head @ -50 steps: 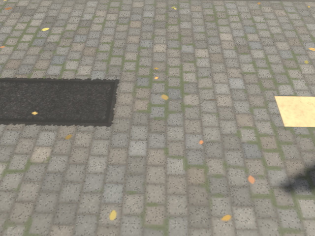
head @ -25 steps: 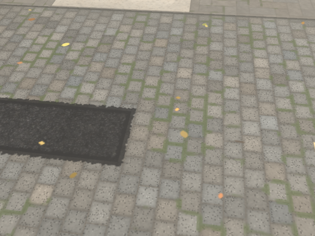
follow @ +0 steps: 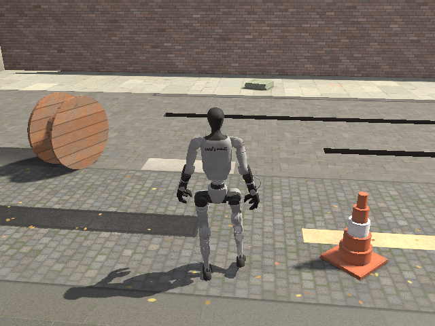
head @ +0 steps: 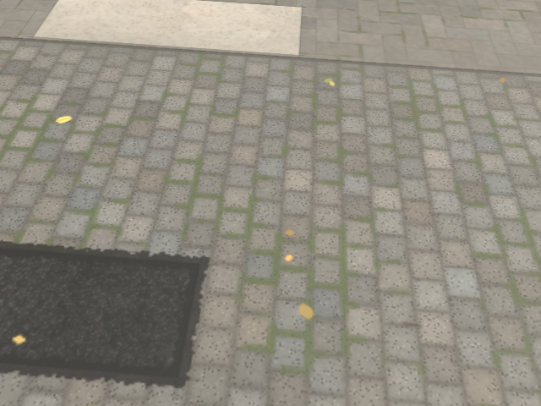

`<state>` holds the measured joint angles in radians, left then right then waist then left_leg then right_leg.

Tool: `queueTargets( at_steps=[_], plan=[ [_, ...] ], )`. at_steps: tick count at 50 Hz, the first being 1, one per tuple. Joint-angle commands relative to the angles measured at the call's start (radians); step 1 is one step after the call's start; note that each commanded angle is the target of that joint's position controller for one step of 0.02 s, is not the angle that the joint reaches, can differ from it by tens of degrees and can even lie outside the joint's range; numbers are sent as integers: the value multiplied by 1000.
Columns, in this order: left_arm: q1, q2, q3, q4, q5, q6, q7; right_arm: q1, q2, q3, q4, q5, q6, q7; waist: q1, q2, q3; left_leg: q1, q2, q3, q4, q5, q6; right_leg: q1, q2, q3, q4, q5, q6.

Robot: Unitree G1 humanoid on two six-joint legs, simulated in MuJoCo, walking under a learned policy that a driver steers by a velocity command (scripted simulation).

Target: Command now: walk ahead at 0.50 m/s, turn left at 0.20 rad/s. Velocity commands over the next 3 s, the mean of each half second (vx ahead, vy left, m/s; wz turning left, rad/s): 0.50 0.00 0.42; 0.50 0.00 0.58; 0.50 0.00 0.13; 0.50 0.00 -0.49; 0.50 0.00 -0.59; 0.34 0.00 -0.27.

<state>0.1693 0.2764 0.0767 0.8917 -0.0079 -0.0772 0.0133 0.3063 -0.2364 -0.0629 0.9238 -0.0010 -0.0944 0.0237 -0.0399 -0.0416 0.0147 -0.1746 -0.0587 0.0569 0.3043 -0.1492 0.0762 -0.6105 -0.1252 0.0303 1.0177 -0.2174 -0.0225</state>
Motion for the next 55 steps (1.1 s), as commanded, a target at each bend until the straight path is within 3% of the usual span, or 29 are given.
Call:
queueTargets(
  at_steps=[1, 5, 9, 12, 13, 14, 15, 16, 17, 18, 19, 20, 22, 26, 31, 34, 36, 38, 39, 40, 41, 42, 43, 44, 45, 46, 48, 51, 55],
  plan=[
    [-30, 46, 14, -65, 12, -6, 4, -8, -155, -31, -47, 8, -12, -20, 32, 85, 17, 21, 263, -234, -186, 180, 166, -74, -16, 24, -162, 154, 30],
    [-173, 24, 3, -100, 2, -19, -12, 53, -166, -34, -27, 17, -1, -34, -10, 102, 37, 17, 225, -197, -172, 135, 131, -5, 44, 3, -404, 313, 46],
    [-275, 37, -2, -138, -10, -36, -32, 115, -165, -38, -3, 27, 14, -42, -37, 115, 54, 89, 258, -252, -100, 101, 126, 23, 70, 18, -515, 289, 42],
    [-226, 87, 12, -136, -12, -51, -37, 94, -186, -51, -9, 28, 27, -50, 9, 148, 29, 121, 287, -307, -14, 139, 100, 137, 84, 23, -561, 195, 19],
    [-148, 108, 23, -116, -11, -55, -34, 76, -180, -51, -17, 28, 31, -50, 53, 152, -8, 108, 263, -300, 60, 215, 84, 249, 96, 6, -585, 172, 0],
    [-2, 152, 45, -79, -2, -59, -26, 63, -147, -40, -31, 22, 32, -47, 116, 128, -111, 45, 198, -263, 235, 256, 54, 468, 69, 21, -574, 169, -36],
    [175, 226, 62, -60, 12, -58, -17, 61, -86, -19, -67, 1, 33, -45, 174, -7, -284, -137, 107, -187, 555, 23, 13, 765, -125, 214, -546, 133, -94],
    [209, 270, 70, -39, 15, -47, -26, 195, -3, 3, -93, 31, 17, -43, 100, -333, -389, -490, -4, -134, 850, -455, -31, 1026, -323, 655, -669, -81, -227],
    [172, 153, 40, -60, 13, -47, -28, 160, -117, -21, -73, 48, 14, -46, 119, -205, -314, -577, 64, -222, 977, -432, -28, 954, -289, 661, -715, -210, -198],
    [109, 96, 23, -71, 7, -46, -26, 76, -165, -36, -93, 50, 15, -46, 122, -121, -188, -605, 101, -204, 987, -338, -21, 823, -255, 489, -727, -175, -155],
    [46, 84, 16, -75, 11, -44, -27, 42, -151, -37, -97, 44, 20, -49, 92, -45, -121, -559, 144, -184, 963, -257, -26, 690, -216, 374, -752, -63, -139],
    [9, 64, 12, -70, 16, -41, -28, 22, -138, -42, -103, 33, 25, -48, 72, -41, -72, -531, 170, -182, 919, -205, -29, 598, -187, 292, -780, 13, -137],
    [-14, 54, 11, -57, 22, -45, -25, 31, -97, -44, -111, 37, 45, -39, 41, -75, -39, -463, 203, -170, 873, -157, -31, 503, -150, 166, -835, 85, -135],
    [9, 97, 28, -31, 19, -52, -12, -43, -76, -41, -160, 29, 69, -33, 38, -27, 6, -533, 214, -166, 758, -41, -52, 494, -160, 33, -888, 207, -163],
    [37, 137, 39, -21, 14, -36, 0, -185, -65, -27, -208, 24, 59, -1, 80, -9, 42, -507, 196, -95, 499, 157, -52, 531, -138, -132, -899, 260, -138],
    [86, 162, 46, -8, 1, -20, 4, -276, -66, -19, -250, 24, 61, 16, 109, -4, 72, -510, 180, -49, 405, 142, -38, 603, -159, -179, -881, 269, -125],
    [103, 179, 52, 0, -10, -7, 3, -305, -78, -21, -275, 25, 64, 26, 106, -12, 81, -505, 164, -25, 367, 77, -16, 665, -180, -201, -839, 332, -110],
    [88, 208, 60, -5, -20, 6, 5, -275, -108, -35, -286, 23, 69, 31, 67, -38, 42, -409, 111, 27, 349, -21, 21, 699, -184, -234, -728, 612, -90],
    [77, 222, 63, -9, -26, 14, 6, -204, -134, -50, -274, 24, 72, 30, 21, -50, -7, -304, 68, 59, 342, -61, 44, 698, -176, -252, -610, 774, -79],
    [56, 220, 61, -15, -32, 22, 6, -56, -175, -77, -235, 27, 73, 25, -66, -32, -82, -102, 15, 83, 277, -14, 78, 646, -142, -284, -413, 836, -53],
    [69, 188, 48, -26, -14, 20, 9, 126, -256, -117, -184, 30, 81, 6, -141, 41, -176, 212, 43, -28, 252, 8, 125, 428, -103, -290, -122, 623, -3],
    [147, 34, -1, -87, 34, -3, -3, 108, -383, -134, -183, 40, 75, -4, -19, 333, -228, 524, 308, -578, 168, -123, 294, -39, 86, -233, 243, -291, 62],
    [73, 81, -2, -104, -3, -48, -16, 137, -321, -107, -225, 24, 55, 3, -69, 232, -383, 584, 400, -897, -10, -287, 358, -157, 137, 27, 376, -401, 49],
    [-34, 140, 13, -134, -45, -69, -23, 106, -253, -86, -216, 13, 38, 10, -88, 158, -250, 516, 382, -776, -39, -212, 300, -250, 93, 46, 378, -304, 21],
    [-43, 130, 8, -133, -36, -80, -20, 51, -223, -76, -221, 17, 28, 9, -50, 105, -171, 383, 343, -650, -29, -129, 264, -227, 49, 45, 300, -214, 1],
    [-33, 136, 14, -116, -7, -80, -11, -30, -184, -63, -236, 17, 27, 7, -3, 61, -114, 235, 301, -545, -30, -26, 235, -150, 14, 49, 211, -154, 4],
    [1, 148, 26, -110, 7, -53, -11, -96, -157, -50, -262, 4, 24, -1, 52, 84, -83, 72, 258, -457, -69, 100, 219, -22, -12, 58, 111, -95, 18],
    [-45, 106, 19, -133, 24, -28, -7, -57, -193, -58, -251, 13, 18, -20, 53, 66, -47, -10, 224, -373, -98, 210, 221, -14, 12, 31, -39, 6, 62],
    [-187, 71, 3, -180, 19, -30, -15, 5, -201, -60, -232, 19, 25, -40, 2, 101, -5, -47, 160, -307, -90, 147, 163, 12, 69, 24, -332, 262, 80]
  ],
)
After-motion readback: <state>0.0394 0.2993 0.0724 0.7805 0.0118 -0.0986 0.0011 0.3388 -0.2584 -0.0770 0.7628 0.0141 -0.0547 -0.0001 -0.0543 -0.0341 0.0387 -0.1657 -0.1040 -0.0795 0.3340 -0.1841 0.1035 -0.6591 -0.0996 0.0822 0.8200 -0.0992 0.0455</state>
